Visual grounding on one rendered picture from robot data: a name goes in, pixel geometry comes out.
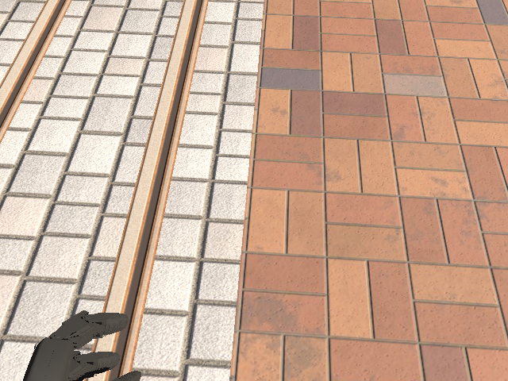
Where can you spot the robot left hand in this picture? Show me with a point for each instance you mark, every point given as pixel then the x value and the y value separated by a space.
pixel 54 358

